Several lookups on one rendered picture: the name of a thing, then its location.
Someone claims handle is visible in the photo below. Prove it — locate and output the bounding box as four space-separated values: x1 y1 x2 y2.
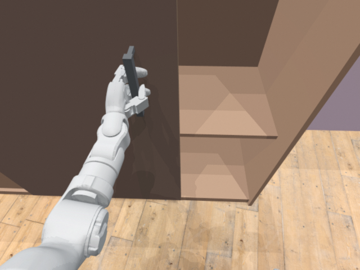
122 46 145 117

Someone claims wardrobe door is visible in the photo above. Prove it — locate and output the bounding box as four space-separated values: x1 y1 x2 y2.
0 0 181 200
0 172 22 188

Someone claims left robot upper arm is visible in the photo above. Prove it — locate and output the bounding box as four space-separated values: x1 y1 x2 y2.
0 199 109 270

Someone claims left robot hand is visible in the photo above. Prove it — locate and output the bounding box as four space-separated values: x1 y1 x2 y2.
105 65 151 119

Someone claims robot left forearm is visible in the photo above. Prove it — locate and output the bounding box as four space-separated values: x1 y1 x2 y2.
41 112 131 241

